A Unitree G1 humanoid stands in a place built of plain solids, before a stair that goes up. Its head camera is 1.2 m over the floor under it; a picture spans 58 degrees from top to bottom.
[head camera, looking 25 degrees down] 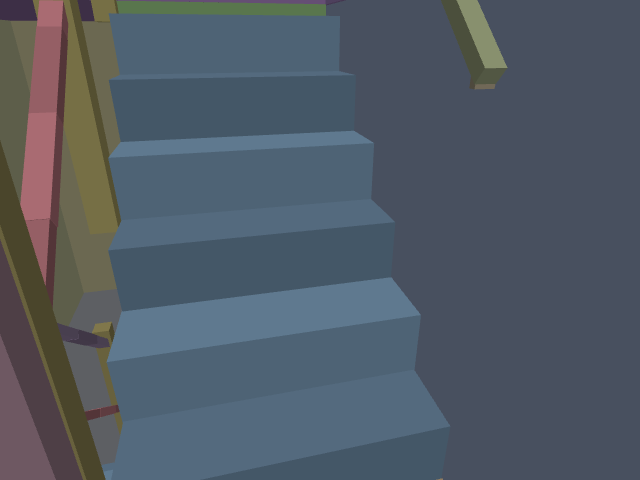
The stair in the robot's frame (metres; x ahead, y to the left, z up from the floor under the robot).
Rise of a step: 0.21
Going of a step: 0.24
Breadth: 0.90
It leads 14 degrees to the left of straight ahead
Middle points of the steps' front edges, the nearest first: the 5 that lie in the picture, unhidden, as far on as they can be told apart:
0.77 0.07 0.21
1.00 0.13 0.43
1.24 0.18 0.64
1.47 0.24 0.86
1.70 0.30 1.07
